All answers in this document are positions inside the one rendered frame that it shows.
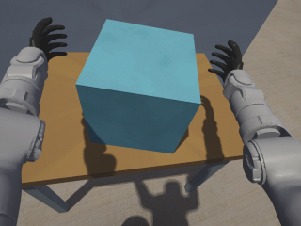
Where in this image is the robot right hand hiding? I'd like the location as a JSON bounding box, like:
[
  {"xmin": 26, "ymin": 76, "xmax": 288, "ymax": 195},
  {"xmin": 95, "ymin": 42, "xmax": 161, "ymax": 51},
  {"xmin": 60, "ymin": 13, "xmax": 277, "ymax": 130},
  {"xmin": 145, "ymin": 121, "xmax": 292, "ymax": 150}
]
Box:
[{"xmin": 208, "ymin": 40, "xmax": 244, "ymax": 82}]

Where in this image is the robot right forearm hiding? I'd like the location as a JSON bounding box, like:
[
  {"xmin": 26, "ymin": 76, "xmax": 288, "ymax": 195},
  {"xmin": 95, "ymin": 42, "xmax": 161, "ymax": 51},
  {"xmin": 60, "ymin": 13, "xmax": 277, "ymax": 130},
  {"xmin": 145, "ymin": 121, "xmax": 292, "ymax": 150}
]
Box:
[{"xmin": 222, "ymin": 69, "xmax": 301, "ymax": 145}]

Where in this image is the robot left hand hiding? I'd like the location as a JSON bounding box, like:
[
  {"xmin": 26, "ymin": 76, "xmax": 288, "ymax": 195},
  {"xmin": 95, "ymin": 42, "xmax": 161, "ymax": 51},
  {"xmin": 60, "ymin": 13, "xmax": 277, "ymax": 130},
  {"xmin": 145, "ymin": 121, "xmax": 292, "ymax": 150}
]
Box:
[{"xmin": 29, "ymin": 17, "xmax": 68, "ymax": 62}]

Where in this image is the robot left upper arm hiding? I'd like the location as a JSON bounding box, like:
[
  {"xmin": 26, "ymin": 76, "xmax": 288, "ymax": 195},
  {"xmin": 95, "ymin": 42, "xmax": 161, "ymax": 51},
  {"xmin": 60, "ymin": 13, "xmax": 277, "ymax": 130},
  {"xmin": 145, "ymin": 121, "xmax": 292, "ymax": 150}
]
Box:
[{"xmin": 0, "ymin": 107, "xmax": 46, "ymax": 226}]

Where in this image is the robot left forearm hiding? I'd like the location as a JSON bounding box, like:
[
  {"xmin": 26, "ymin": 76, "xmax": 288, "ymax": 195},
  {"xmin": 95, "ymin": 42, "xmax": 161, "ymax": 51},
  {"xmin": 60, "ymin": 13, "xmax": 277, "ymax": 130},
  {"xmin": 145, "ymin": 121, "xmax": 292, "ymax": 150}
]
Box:
[{"xmin": 0, "ymin": 46, "xmax": 49, "ymax": 117}]

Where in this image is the table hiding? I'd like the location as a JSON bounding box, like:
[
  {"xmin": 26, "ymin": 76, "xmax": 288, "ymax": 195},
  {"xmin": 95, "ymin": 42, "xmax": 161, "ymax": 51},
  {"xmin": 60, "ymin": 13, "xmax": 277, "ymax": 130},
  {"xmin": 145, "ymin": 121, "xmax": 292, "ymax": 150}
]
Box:
[{"xmin": 21, "ymin": 52, "xmax": 245, "ymax": 213}]

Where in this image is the robot right upper arm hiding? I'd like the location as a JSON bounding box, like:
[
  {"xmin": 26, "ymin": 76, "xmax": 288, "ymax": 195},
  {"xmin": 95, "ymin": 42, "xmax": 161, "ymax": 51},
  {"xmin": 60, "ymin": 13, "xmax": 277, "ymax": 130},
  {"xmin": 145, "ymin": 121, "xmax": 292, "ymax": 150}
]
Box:
[{"xmin": 243, "ymin": 136, "xmax": 301, "ymax": 226}]

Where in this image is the carton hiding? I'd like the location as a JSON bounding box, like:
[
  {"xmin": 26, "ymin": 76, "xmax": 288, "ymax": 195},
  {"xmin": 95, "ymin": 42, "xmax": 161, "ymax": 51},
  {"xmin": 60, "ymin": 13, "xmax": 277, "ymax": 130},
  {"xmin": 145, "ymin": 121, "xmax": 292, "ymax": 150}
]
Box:
[{"xmin": 75, "ymin": 19, "xmax": 201, "ymax": 154}]

